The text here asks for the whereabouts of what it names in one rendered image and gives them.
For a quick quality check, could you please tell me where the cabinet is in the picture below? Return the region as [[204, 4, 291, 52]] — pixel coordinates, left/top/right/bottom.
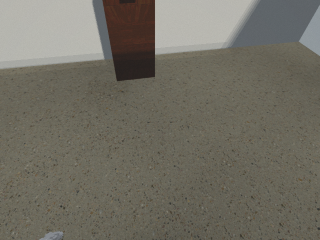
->
[[102, 0, 155, 81]]

